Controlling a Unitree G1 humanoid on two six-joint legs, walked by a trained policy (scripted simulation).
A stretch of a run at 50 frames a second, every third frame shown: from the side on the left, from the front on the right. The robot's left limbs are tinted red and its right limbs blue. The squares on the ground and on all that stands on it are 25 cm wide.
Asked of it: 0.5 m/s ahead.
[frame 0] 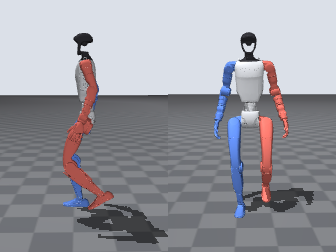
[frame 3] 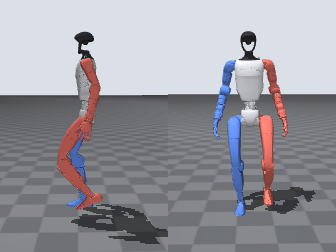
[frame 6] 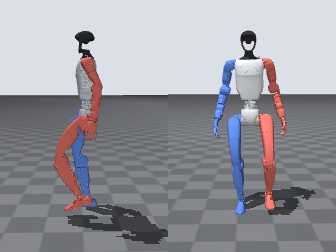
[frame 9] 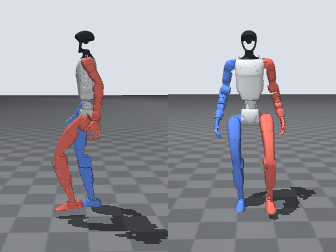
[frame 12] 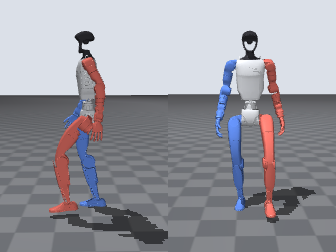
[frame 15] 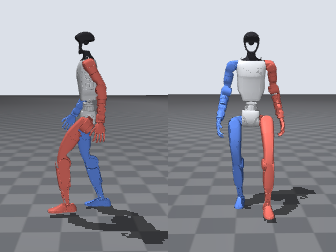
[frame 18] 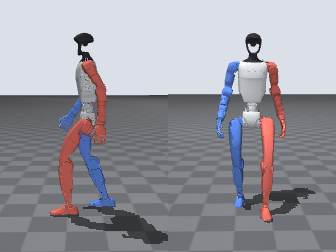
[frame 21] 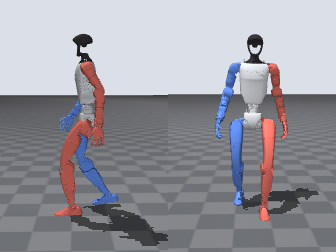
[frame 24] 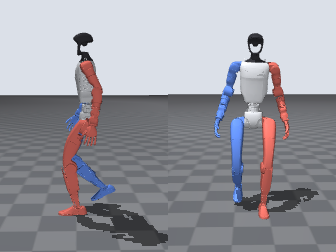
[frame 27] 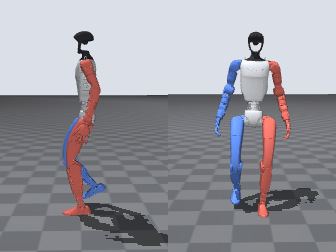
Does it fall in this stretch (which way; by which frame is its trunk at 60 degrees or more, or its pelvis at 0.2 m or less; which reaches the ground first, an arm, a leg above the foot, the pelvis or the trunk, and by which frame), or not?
no
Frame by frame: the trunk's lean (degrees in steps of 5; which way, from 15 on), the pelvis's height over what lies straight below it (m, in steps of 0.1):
0: 5, 0.8
3: 5, 0.8
6: 5, 0.8
9: 5, 0.8
12: 5, 0.8
15: 5, 0.8
18: 5, 0.8
21: 5, 0.8
24: 5, 0.8
27: 5, 0.8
